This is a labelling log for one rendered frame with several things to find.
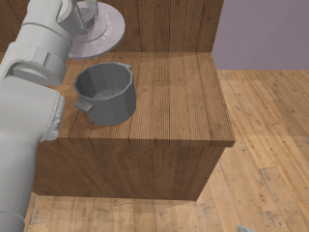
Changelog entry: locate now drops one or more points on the left robot hand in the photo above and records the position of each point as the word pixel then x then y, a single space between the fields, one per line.
pixel 93 6

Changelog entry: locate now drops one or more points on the table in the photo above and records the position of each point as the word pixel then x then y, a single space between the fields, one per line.
pixel 168 148

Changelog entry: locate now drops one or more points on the robot left forearm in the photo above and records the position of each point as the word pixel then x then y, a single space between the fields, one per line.
pixel 41 49

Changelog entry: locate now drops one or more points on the pot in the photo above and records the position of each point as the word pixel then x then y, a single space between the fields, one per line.
pixel 106 93

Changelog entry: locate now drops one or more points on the robot left upper arm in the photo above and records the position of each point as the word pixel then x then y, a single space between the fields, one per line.
pixel 29 114

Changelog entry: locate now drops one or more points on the knob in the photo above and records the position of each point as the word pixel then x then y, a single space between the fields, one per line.
pixel 88 17

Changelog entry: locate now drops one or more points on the lid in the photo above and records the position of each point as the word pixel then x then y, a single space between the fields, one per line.
pixel 106 33

